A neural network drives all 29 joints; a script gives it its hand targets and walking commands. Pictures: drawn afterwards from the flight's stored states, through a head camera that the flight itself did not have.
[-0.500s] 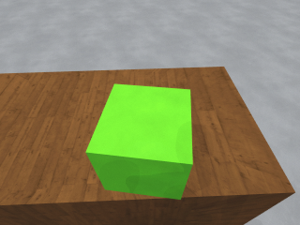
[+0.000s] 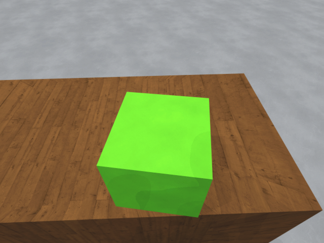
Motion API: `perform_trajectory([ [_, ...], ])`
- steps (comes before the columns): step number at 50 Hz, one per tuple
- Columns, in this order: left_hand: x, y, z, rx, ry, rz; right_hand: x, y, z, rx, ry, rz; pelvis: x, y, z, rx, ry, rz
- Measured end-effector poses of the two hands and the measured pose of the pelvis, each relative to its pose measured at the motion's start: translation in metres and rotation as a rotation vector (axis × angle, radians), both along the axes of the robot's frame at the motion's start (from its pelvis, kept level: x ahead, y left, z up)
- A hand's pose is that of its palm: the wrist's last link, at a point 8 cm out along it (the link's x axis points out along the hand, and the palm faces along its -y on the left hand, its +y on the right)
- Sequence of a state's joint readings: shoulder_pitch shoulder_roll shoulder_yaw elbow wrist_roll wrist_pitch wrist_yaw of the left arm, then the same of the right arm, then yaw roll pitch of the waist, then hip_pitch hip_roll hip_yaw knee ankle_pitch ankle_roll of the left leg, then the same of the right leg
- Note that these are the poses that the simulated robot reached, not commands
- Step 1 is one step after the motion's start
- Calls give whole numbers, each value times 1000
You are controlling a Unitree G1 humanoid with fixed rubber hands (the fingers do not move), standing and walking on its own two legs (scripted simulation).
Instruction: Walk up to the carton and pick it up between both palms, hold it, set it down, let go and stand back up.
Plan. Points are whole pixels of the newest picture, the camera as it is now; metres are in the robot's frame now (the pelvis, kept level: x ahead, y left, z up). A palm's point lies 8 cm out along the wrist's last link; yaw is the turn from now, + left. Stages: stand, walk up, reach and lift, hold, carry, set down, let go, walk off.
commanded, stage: stand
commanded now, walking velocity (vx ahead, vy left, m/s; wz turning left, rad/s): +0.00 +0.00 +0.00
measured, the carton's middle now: (161, 153) +0.38 +0.01 -0.01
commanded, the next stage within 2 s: none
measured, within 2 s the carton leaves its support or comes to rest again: neither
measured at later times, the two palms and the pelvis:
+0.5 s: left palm out of the picture -0.02 +0.23 -0.14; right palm out of the picture -0.02 -0.22 -0.14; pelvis -0.01 +0.01 +0.00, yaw +0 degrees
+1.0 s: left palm out of the picture -0.03 +0.23 -0.15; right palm out of the picture -0.02 -0.21 -0.14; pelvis -0.01 +0.01 +0.00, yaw +0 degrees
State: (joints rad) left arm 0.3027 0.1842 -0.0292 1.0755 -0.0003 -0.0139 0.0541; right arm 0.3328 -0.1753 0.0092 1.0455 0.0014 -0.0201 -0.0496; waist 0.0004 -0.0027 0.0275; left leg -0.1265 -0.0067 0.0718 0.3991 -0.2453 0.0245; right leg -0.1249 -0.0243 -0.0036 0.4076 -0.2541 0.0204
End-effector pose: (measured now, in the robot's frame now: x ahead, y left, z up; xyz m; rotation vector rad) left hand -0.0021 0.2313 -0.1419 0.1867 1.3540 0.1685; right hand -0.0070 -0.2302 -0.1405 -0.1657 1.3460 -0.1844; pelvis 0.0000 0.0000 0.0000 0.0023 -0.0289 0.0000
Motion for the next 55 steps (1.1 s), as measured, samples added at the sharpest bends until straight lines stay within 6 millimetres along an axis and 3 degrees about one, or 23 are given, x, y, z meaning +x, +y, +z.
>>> perform_trajectory([
  [36,-22,2,-3,-14,46,17,-17,12,0,6,21,-15,-7,8,0,1,-4,2],
  [55,-26,4,-4,-17,51,26,-16,17,0,7,18,-15,-7,11,0,2,-2,7],
])
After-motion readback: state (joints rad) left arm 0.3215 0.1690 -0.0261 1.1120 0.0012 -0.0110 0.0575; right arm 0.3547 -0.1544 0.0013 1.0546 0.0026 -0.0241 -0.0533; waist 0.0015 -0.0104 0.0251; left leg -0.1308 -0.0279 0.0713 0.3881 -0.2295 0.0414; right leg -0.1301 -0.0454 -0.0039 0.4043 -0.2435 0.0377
